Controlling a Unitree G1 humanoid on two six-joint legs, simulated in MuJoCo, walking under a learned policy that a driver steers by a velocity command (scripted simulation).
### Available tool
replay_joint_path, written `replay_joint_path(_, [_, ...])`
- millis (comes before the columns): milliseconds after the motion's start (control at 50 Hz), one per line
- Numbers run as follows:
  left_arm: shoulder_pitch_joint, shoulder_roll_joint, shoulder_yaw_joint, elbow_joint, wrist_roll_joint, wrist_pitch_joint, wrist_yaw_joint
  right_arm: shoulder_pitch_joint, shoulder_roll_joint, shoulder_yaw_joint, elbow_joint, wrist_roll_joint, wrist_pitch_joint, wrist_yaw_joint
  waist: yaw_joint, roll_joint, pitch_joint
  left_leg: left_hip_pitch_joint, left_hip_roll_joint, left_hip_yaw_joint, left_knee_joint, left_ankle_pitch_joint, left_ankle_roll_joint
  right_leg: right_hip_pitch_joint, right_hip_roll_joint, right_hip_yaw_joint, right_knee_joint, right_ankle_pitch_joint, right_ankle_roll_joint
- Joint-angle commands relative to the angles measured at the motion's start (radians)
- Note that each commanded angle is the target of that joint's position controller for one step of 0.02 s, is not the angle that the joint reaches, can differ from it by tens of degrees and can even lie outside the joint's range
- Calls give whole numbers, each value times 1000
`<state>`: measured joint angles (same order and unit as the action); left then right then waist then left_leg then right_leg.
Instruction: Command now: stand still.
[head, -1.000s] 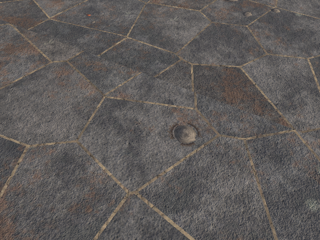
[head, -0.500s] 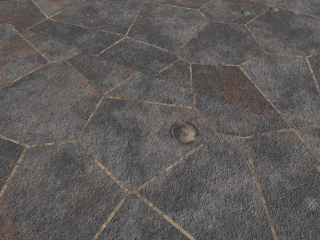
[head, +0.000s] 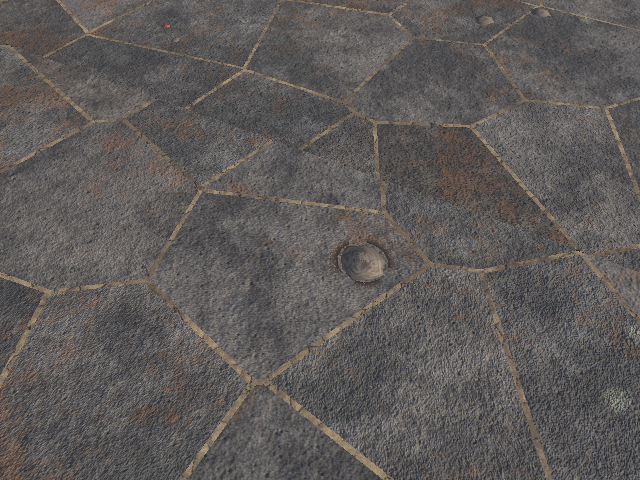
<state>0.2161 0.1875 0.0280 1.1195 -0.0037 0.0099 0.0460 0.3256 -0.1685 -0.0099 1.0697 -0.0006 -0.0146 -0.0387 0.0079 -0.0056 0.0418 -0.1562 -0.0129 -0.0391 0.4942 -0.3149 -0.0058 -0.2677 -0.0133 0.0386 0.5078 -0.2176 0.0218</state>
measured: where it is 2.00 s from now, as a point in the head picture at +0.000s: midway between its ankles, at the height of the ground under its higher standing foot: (333, 414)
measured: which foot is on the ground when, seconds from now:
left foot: down 0.00-0.86, up 0.88-1.00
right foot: down 0.00-1.00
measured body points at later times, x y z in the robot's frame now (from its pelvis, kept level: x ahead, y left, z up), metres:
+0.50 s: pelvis +0.00 +0.00 +0.00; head +0.02 +0.00 +0.45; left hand +0.02 +0.23 -0.16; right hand -0.02 -0.23 -0.16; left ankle -0.03 +0.13 -0.74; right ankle +0.04 -0.13 -0.74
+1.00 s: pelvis +0.10 -0.03 +0.01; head +0.11 -0.04 +0.46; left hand +0.04 +0.20 -0.14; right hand +0.15 -0.29 -0.14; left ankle +0.05 +0.10 -0.64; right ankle +0.04 -0.12 -0.74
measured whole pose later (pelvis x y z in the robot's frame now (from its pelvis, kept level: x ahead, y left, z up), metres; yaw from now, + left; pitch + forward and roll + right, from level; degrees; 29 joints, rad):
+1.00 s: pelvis +0.10 -0.03 +0.01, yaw +0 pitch +1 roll +0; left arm 0.45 0.18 0.02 1.09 -0.01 -0.11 -0.02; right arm 0.32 -0.23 -0.04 0.99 0.04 -0.11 0.00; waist 0.03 0.02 -0.02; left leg -0.48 0.03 -0.01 1.18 -0.30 0.08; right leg -0.10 0.03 -0.02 0.38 -0.30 -0.05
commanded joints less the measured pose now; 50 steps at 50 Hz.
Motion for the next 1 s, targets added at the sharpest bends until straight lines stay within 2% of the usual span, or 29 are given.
replay_joint_path(20, [40, 93, 12, -20, 0, -6, 3, 79, -85, -12, -8, 0, -4, -3, -1, 7, 23, -124, 14, -4, -114, 97, 16, 76, -5, -2, -69, 90, -28])
replay_joint_path(580, [85, 78, 1, -27, -2, -8, 2, 125, -68, -4, 14, 3, -4, -5, -4, 6, 31, -131, 12, 7, -103, 93, 11, 66, -1, -3, -62, 90, -34])
replay_joint_path(600, [103, 66, -2, -17, -1, -7, 3, 147, -56, -2, 25, 2, -3, -6, -5, 8, 7, -122, 3, 16, -109, -3, 14, 77, 11, -14, -64, -13, -35])
replay_joint_path(640, [112, 86, 6, -16, -11, -6, 6, 142, -87, -12, 17, 12, 1, -12, -6, 24, 50, -167, -6, 9, -100, -297, 50, 13, 45, -40, -32, -342, -53])
replay_joint_path(660, [103, 91, 9, -23, -12, -13, 6, 137, -96, -16, 6, 15, -1, -15, -11, 27, 94, -203, 10, -17, -110, -410, 73, -42, 41, -30, -25, -447, -66])
replay_joint_path(680, [92, 83, 8, -34, -14, -25, 3, 146, -100, -17, -1, 20, -9, -14, -17, 35, 125, -223, 39, -57, -125, -460, 97, -77, 30, -18, -14, -470, -77])
replay_joint_path(720, [66, 58, 4, -54, -18, -58, -10, 188, -126, -28, 0, 30, -31, -8, -38, 89, 139, -170, 119, -178, -181, -480, 148, -145, 32, -32, 68, -367, -74])
replay_joint_path(740, [42, 39, 1, -68, -19, -74, -19, 217, -155, -38, 4, 32, -40, -3, -52, 146, 135, -119, 183, -276, -238, -505, 185, -190, 49, -71, 153, -278, -65])
replay_joint_path(760, [31, 26, -2, -80, -23, -89, -28, 207, -185, -49, -2, 35, -45, 1, -46, 198, 144, -99, 256, -379, -286, -510, 222, -218, 47, -94, 227, -202, -69])
replay_joint_path(780, [26, 32, -1, -87, -26, -102, -35, 182, -184, -50, -15, 35, -48, 4, -35, 192, 161, -133, 290, -421, -306, -479, 239, -203, 24, -77, 245, -194, -88])
replay_joint_path(800, [58, 28, -1, -83, -32, -112, -41, 142, -179, -48, -32, 35, -51, 7, -3, 187, 170, -168, 282, -397, -291, -440, 229, -146, 20, -79, 182, -210, -106])
replay_joint_path(820, [133, 26, 1, -60, -38, -118, -43, 89, -169, -44, -50, 38, -51, 12, 43, 177, 170, -225, 235, -323, -241, -378, 194, -15, 29, -86, 56, -202, -116])
replay_joint_path(840, [235, 49, 13, -21, -34, -121, -43, 40, -156, -40, -72, 39, -52, 14, 84, 131, 147, -289, 165, -223, -138, -248, 150, 139, 30, -56, -21, -147, -114])
replay_joint_path(860, [385, 138, 43, 17, -28, -124, -43, -11, -115, -29, -102, 38, -64, 14, 138, -56, 102, -422, 41, -46, 158, -50, 84, 306, -87, 176, -139, -198, -168])
replay_joint_path(880, [527, 271, 75, 32, -28, -131, -56, 0, -67, -17, -137, 33, -87, 10, 165, -329, 9, -582, -51, 55, 513, -119, 37, 463, -318, 610, -303, -213, -298])
replay_joint_path(900, [463, 186, 45, 15, -4, -141, -58, -13, -93, -21, -146, 43, -106, 16, 111, -211, 18, -670, -13, -58, 720, -186, 57, 443, -378, 729, -335, -197, -319])
replay_joint_path(920, [370, 138, 30, -17, -3, -145, -58, -18, -99, -23, -147, 51, -117, 28, 69, -121, 73, -715, 35, -76, 806, -118, 83, 400, -360, 608, -316, -127, -294])
replay_joint_path(940, [309, 120, 22, -41, -4, -144, -62, -22, -99, -25, -143, 46, -123, 35, 48, -69, 68, -717, 73, -64, 800, -32, 99, 380, -313, 477, -321, -71, -266])
replay_joint_path(960, [285, 104, 12, -50, -5, -136, -66, -46, -122, -37, -149, 38, -126, 38, 36, -42, 80, -722, 101, -43, 750, 33, 103, 369, -279, 373, -332, 32, -240])
replay_joint_path(980, [293, 74, 1, -48, -2, -127, -64, -71, -143, -50, -156, 31, -123, 42, 34, -53, 71, -690, 119, -17, 701, 72, 99, 358, -231, 272, -342, 128, -209])
replay_joint_path(1000, [316, 62, -4, -43, 0, -116, -59, -76, -131, -52, -159, 31, -117, 49, 33, -75, 60, -665, 123, 5, 662, 94, 90, 353, -205, 211, -348, 188, -195])
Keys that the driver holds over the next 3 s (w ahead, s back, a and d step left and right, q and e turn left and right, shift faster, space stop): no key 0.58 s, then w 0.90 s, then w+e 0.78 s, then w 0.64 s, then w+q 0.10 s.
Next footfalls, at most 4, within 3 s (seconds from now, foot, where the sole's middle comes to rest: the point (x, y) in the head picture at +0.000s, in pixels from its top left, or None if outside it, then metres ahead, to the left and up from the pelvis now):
1.30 left None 0.45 0.12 -0.77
1.88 right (391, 370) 0.76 -0.13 -0.77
2.34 left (344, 257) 1.10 -0.02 -0.77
2.84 right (460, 226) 1.21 -0.35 -0.77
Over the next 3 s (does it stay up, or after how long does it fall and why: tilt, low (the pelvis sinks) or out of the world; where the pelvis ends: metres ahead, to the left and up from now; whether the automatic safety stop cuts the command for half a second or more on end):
stays up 1.21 -0.25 0.00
